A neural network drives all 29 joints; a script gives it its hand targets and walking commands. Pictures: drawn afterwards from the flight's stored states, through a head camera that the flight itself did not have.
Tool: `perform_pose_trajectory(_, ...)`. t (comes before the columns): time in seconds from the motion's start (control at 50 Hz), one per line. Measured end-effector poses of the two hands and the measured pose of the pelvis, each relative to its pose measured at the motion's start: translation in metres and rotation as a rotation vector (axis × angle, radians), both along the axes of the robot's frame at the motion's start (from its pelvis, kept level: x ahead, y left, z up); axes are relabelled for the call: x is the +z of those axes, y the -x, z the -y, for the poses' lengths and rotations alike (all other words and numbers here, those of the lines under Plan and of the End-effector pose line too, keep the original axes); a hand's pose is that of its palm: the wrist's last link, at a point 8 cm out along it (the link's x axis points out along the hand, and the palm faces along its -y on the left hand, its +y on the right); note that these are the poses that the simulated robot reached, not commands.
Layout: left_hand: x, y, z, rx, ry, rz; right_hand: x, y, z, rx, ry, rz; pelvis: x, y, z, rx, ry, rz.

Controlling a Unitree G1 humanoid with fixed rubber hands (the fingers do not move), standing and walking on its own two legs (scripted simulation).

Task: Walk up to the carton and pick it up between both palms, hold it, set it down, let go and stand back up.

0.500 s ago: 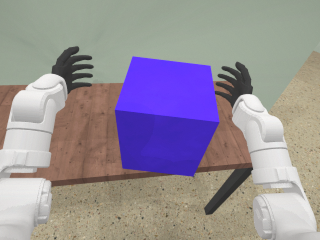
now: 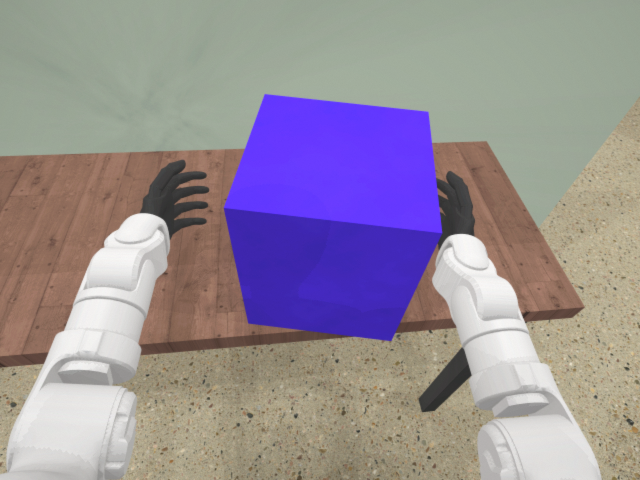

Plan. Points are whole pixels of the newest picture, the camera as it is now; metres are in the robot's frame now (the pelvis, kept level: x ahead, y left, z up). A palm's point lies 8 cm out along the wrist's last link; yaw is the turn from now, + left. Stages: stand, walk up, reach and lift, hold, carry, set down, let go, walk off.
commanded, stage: reach and lift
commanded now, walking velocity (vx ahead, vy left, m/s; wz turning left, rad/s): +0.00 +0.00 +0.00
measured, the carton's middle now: (331, 225) +0.41 -0.06 +0.07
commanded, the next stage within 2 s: none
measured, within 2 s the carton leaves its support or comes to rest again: leaves its support in 1.96 s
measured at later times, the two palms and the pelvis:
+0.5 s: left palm (190, 205) +0.43 +0.12 +0.10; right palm (447, 232) +0.36 -0.20 +0.10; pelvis -0.01 +0.00 +0.00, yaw -2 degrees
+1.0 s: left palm (200, 214) +0.43 +0.11 +0.09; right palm (436, 230) +0.36 -0.19 +0.10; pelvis -0.01 +0.00 +0.00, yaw -2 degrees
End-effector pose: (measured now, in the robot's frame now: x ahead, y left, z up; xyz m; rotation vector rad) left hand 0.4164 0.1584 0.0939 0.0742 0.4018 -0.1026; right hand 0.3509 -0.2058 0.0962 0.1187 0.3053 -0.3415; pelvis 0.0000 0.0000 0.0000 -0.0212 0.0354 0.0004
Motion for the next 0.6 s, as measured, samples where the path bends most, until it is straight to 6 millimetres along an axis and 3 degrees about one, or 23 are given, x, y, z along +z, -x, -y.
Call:
perform_pose_trajectory(0.14,-0.014,-0.001,0.004,0.014,0.002,0.027,-0.004,-0.006,-0.003,-0.018,0.050,0.012,-0.004,0.005,0.000,0.000,0.001,-0.070)
perform_pose_trajectory(0.42,0.013,-0.014,0.033,-0.036,0.005,0.072,0.001,-0.005,-0.007,-0.018,0.036,0.008,-0.004,0.008,-0.002,-0.022,0.001,-0.054)
perform_pose_trajectory(0.6,-0.002,-0.007,0.047,-0.035,0.004,0.044,0.000,-0.007,-0.012,-0.023,0.013,0.022,-0.003,0.010,-0.001,-0.038,-0.004,-0.058)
